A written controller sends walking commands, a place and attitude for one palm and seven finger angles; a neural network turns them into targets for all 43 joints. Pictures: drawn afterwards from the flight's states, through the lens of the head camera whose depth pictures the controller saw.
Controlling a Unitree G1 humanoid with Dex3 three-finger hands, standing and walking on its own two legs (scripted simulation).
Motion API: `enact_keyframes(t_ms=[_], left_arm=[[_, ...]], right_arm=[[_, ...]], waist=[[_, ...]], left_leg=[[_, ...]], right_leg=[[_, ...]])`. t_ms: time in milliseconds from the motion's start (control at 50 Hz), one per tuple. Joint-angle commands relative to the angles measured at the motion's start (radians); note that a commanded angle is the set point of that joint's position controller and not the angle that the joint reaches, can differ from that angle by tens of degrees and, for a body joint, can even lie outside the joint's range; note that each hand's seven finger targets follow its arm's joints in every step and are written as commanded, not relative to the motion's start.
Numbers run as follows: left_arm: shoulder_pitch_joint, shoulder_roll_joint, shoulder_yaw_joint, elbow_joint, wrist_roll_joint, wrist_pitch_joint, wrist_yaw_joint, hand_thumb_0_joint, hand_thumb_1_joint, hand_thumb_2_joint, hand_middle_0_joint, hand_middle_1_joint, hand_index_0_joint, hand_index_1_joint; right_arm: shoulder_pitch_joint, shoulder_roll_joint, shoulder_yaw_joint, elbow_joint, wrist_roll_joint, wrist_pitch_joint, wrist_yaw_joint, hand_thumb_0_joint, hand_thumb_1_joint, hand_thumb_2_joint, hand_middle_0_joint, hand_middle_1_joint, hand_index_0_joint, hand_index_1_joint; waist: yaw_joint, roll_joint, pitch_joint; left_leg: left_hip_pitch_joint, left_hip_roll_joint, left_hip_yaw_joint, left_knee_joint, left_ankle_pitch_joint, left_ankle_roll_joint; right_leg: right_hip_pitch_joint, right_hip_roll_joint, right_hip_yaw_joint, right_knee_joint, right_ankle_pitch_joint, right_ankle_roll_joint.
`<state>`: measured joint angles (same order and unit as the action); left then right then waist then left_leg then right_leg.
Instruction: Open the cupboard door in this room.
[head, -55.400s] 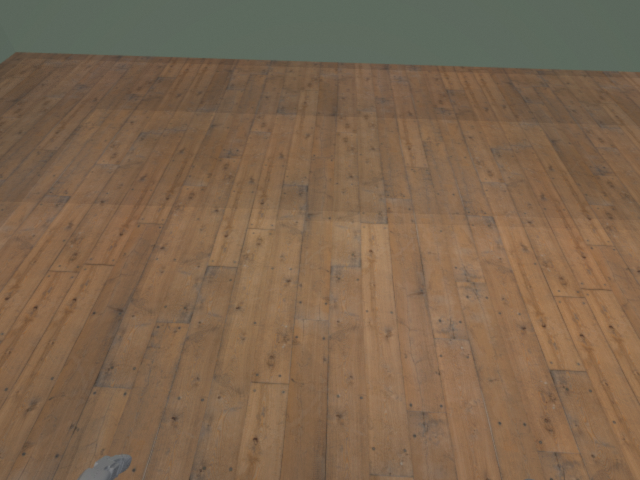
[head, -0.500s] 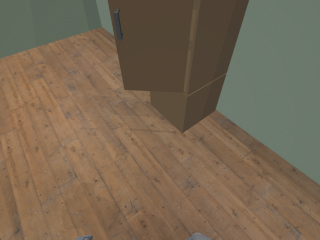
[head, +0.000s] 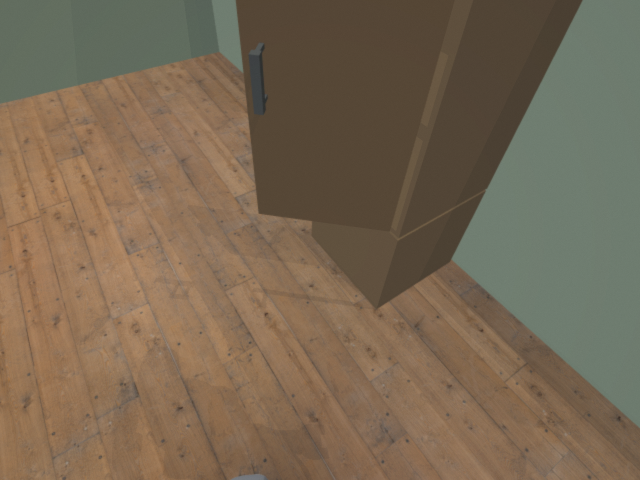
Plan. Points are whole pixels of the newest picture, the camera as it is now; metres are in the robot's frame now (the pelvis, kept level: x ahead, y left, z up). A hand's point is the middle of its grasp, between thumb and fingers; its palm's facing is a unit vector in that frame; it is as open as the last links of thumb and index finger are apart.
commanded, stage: take the last steps up to it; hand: left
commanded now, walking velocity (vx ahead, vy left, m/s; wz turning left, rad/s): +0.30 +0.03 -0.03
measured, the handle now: (260, 79) +0.79 +0.21 +0.08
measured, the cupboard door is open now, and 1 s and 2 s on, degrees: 47 47 47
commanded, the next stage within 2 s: come to a stop and stand still in 0.36 s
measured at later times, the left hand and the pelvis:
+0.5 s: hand (223, 367) +0.30 +0.19 -0.16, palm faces -0.07 -0.97 -0.22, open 7.4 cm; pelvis +0.17 +0.01 -0.01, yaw -3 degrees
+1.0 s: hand (206, 395) +0.26 +0.21 -0.17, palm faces +0.01 -0.96 -0.28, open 7.4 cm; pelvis +0.22 +0.00 -0.01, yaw -2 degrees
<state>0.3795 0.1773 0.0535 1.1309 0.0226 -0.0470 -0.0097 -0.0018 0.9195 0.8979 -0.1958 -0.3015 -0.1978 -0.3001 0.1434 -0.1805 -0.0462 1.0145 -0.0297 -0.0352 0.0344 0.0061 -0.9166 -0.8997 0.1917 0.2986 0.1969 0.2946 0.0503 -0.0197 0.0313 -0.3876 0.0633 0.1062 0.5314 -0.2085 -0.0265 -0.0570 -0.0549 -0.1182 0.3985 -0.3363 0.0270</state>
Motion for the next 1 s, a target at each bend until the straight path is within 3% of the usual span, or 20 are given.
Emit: enact_keyframes(t_ms=[0,40,80,160,340,400,420,460,480,520,580,640,680,700,740,820,860,900,920,980], left_arm=[[-0.014,0.059,0.008,-0.100,-0.012,-0.021,-0.002,0.000,0.900,0.900,-0.200,-0.300,-0.200,-0.300],[-0.109,0.065,0.009,-0.136,-0.002,-0.021,0.003,0.000,0.900,0.900,-0.200,-0.300,-0.200,-0.300],[-0.120,0.058,0.011,-0.114,0.003,-0.006,-0.004,0.000,0.900,0.900,-0.200,-0.300,-0.200,-0.300],[-0.079,0.025,0.007,-0.106,0.002,0.019,-0.011,0.000,0.900,0.900,-0.200,-0.300,-0.200,-0.300],[-0.232,0.035,0.000,-0.165,0.001,0.028,-0.010,0.000,0.900,0.900,-0.200,-0.300,-0.200,-0.300],[-0.153,0.066,0.010,-0.139,0.002,0.017,-0.005,0.000,0.900,0.900,-0.200,-0.300,-0.200,-0.300],[-0.073,0.111,0.020,-0.113,0.004,0.008,-0.001,0.000,0.900,0.900,-0.200,-0.300,-0.200,-0.300],[0.068,0.229,0.039,-0.074,-0.011,0.001,0.015,0.000,0.900,0.900,-0.200,-0.300,-0.200,-0.300],[0.007,0.211,0.031,-0.096,-0.012,0.009,0.028,0.000,0.900,0.900,-0.200,-0.300,-0.200,-0.300],[-0.149,0.144,0.011,-0.129,-0.007,0.007,0.044,0.000,0.900,0.900,-0.200,-0.300,-0.200,-0.300],[-0.197,0.140,0.013,-0.139,-0.009,0.018,0.050,0.000,0.900,0.900,-0.200,-0.300,-0.200,-0.300],[-0.187,0.140,0.017,-0.137,-0.023,0.037,0.046,0.000,0.900,0.900,-0.200,-0.300,-0.200,-0.300],[-0.164,0.076,0.011,-0.156,-0.022,0.057,0.045,0.000,0.900,0.900,-0.200,-0.300,-0.200,-0.300],[-0.158,0.069,0.011,-0.159,-0.021,0.067,0.048,0.000,0.900,0.900,-0.200,-0.300,-0.200,-0.300],[-0.172,0.069,0.015,-0.163,-0.015,0.085,0.043,0.000,0.900,0.900,-0.200,-0.300,-0.200,-0.300],[-0.145,0.071,0.014,-0.158,-0.015,0.076,0.040,0.000,0.900,0.900,-0.200,-0.300,-0.200,-0.300],[-0.089,0.090,0.016,-0.148,-0.010,0.061,0.041,0.000,0.900,0.900,-0.200,-0.300,-0.200,-0.300],[-0.092,0.186,0.026,-0.151,0.001,0.049,0.049,0.000,0.900,0.900,-0.200,-0.300,-0.200,-0.300],[-0.115,0.198,0.018,-0.151,-0.004,0.047,0.045,0.000,0.900,0.900,-0.200,-0.300,-0.200,-0.300],[-0.150,0.157,0.014,-0.154,0.001,0.045,0.055,0.000,0.900,0.900,-0.200,-0.300,-0.200,-0.300]], right_arm=[[0.366,-0.243,-0.059,0.034,-0.014,-0.028,-0.037,0.000,-0.900,-0.900,0.200,0.300,0.200,0.300],[0.331,-0.220,-0.047,0.021,-0.005,-0.017,-0.049,0.000,-0.900,-0.900,0.200,0.300,0.200,0.300],[0.204,-0.134,-0.021,-0.009,-0.001,-0.030,-0.055,0.000,-0.900,-0.900,0.200,0.300,0.200,0.300],[0.196,-0.106,-0.007,0.007,0.003,-0.046,-0.060,0.000,-0.900,-0.900,0.200,0.300,0.200,0.300],[0.252,-0.109,-0.004,0.051,-0.006,-0.028,-0.060,0.000,-0.900,-0.900,0.200,0.300,0.200,0.300],[0.246,-0.096,0.003,0.064,-0.002,-0.019,-0.058,0.000,-0.900,-0.900,0.200,0.300,0.200,0.300],[0.242,-0.076,0.008,0.061,0.007,-0.021,-0.055,0.000,-0.900,-0.900,0.200,0.300,0.200,0.300],[0.244,-0.060,0.010,0.035,0.019,-0.007,-0.052,0.000,-0.900,-0.900,0.200,0.300,0.200,0.300],[0.226,-0.064,0.009,0.027,0.022,0.005,-0.056,0.000,-0.900,-0.900,0.200,0.300,0.200,0.300],[0.232,-0.015,0.021,0.060,0.027,0.027,-0.064,0.000,-0.900,-0.900,0.200,0.300,0.200,0.300],[0.282,0.011,0.021,0.084,0.032,0.047,-0.063,0.000,-0.900,-0.900,0.200,0.300,0.200,0.300],[0.307,-0.031,0.008,0.091,0.018,0.050,-0.064,0.000,-0.900,-0.900,0.200,0.300,0.200,0.300],[0.236,-0.106,-0.011,0.035,0.007,0.044,-0.071,0.000,-0.900,-0.900,0.200,0.300,0.200,0.300],[0.200,-0.139,-0.019,0.017,0.004,0.051,-0.073,0.000,-0.900,-0.900,0.200,0.300,0.200,0.300],[0.153,-0.134,-0.022,-0.004,0.001,0.050,-0.079,0.000,-0.900,-0.900,0.200,0.300,0.200,0.300],[0.136,-0.159,-0.033,-0.013,0.000,0.048,-0.084,0.000,-0.900,-0.900,0.200,0.300,0.200,0.300],[0.105,-0.169,-0.041,-0.029,0.013,0.052,-0.082,0.000,-0.900,-0.900,0.200,0.300,0.200,0.300],[0.104,-0.100,-0.034,-0.055,0.025,0.064,-0.071,0.000,-0.900,-0.900,0.200,0.300,0.200,0.300],[0.083,-0.082,-0.027,-0.055,0.028,0.076,-0.061,0.000,-0.900,-0.900,0.200,0.300,0.200,0.300],[0.021,-0.066,-0.022,-0.054,0.023,0.092,-0.060,0.000,-0.900,-0.900,0.200,0.300,0.200,0.300]], waist=[[-0.167,0.364,-0.154],[-0.155,0.169,-0.084],[-0.095,0.133,0.011],[-0.051,0.117,-0.003],[-0.068,0.112,0.042],[-0.020,0.048,0.015],[0.013,-0.024,-0.028],[0.045,-0.233,-0.093],[0.026,-0.118,-0.038],[-0.045,-0.149,-0.022],[-0.074,-0.115,-0.087],[-0.079,-0.012,-0.103],[-0.044,0.219,-0.081],[-0.039,0.234,-0.057],[-0.044,0.227,-0.014],[-0.050,0.152,-0.073],[-0.035,0.082,-0.136],[-0.055,-0.172,-0.103],[-0.052,-0.183,-0.059],[-0.056,-0.158,-0.013]], left_leg=[[0.581,0.329,-0.443,-0.231,-0.060,0.172],[0.449,0.366,-0.444,-0.283,-0.074,0.243],[0.258,0.306,-0.348,-0.328,-0.050,0.202],[0.244,0.238,-0.169,-0.353,0.137,0.181],[0.258,0.216,-0.110,-0.299,0.255,0.184],[0.183,0.154,-0.060,-0.154,0.192,0.121],[0.080,0.092,-0.013,-0.018,0.125,0.082],[-0.141,-0.042,0.042,0.374,-0.450,0.009],[-0.110,-0.004,-0.047,0.434,-0.446,0.015],[-0.018,0.027,-0.092,0.370,-0.346,-0.002],[0.087,-0.010,-0.032,0.149,-0.198,-0.025],[0.225,0.002,-0.033,-0.087,0.148,-0.018],[0.176,0.203,-0.220,-0.147,0.525,0.100],[0.111,0.244,-0.230,-0.176,0.514,0.149],[0.136,0.248,-0.255,-0.192,0.559,0.189],[0.298,0.234,-0.215,-0.089,0.772,0.198],[0.315,0.169,-0.159,-0.001,0.635,0.132],[0.111,-0.003,-0.029,0.126,0.086,0.018],[0.088,-0.059,-0.052,0.236,-0.280,-0.004],[0.018,-0.052,-0.116,0.386,-0.312,0.004]], right_leg=[[-0.510,0.018,-0.047,0.563,-0.205,-0.033],[-0.597,-0.031,0.083,0.818,-0.196,-0.056],[-0.577,-0.086,0.112,0.817,-0.069,-0.040],[-0.507,-0.083,0.089,0.672,0.039,-0.020],[-0.366,-0.029,0.024,0.284,0.090,-0.031],[-0.131,0.004,0.013,0.104,0.171,-0.046],[0.044,-0.048,0.096,0.072,0.242,-0.074],[0.185,-0.396,0.476,-0.103,0.398,-0.276],[0.061,-0.403,0.436,-0.130,0.431,-0.303],[-0.080,-0.309,0.281,-0.084,0.685,-0.254],[-0.072,-0.228,0.135,0.010,0.886,-0.208],[-0.142,-0.180,0.122,0.133,0.626,-0.120],[-0.206,-0.048,0.039,0.216,0.185,-0.029],[-0.183,-0.008,0.038,0.288,-0.054,-0.023],[-0.260,0.018,0.067,0.401,-0.183,-0.028],[-0.272,0.020,0.081,0.302,-0.119,-0.030],[-0.171,0.007,0.104,0.076,0.201,-0.032],[-0.069,-0.221,0.342,-0.003,0.713,-0.121],[-0.142,-0.305,0.370,-0.060,0.717,-0.206],[-0.137,-0.240,0.313,-0.054,0.753,-0.234]])
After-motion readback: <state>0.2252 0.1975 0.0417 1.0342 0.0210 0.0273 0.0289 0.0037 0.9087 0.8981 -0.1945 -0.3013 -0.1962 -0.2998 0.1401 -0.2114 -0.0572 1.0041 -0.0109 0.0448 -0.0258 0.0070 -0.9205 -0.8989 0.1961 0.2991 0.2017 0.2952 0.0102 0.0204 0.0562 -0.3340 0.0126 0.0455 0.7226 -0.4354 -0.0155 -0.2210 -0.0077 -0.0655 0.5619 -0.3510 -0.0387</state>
